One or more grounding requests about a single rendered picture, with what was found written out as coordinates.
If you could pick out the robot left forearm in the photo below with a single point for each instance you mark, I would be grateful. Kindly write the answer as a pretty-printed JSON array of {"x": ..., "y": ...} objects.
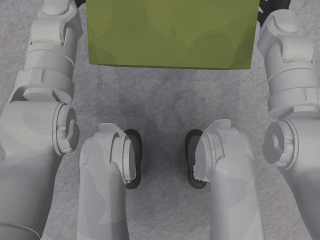
[{"x": 51, "y": 55}]

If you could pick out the robot left shin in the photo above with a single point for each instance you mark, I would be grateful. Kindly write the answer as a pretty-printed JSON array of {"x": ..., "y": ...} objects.
[{"x": 103, "y": 128}]

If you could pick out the robot right upper arm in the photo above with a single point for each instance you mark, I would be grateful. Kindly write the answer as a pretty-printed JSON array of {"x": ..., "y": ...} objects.
[{"x": 293, "y": 146}]

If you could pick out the robot right thigh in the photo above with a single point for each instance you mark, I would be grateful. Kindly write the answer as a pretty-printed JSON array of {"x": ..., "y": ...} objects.
[{"x": 236, "y": 212}]

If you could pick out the robot left upper arm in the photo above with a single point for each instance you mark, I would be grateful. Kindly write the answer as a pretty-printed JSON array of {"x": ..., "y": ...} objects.
[{"x": 35, "y": 136}]

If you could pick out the right robot hand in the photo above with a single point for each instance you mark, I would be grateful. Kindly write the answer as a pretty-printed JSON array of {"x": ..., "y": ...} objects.
[{"x": 270, "y": 6}]

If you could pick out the robot right forearm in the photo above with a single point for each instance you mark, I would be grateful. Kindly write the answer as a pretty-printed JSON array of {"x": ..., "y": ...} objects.
[{"x": 290, "y": 67}]

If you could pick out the carton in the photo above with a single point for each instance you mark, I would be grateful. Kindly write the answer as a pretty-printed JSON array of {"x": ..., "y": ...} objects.
[{"x": 172, "y": 34}]

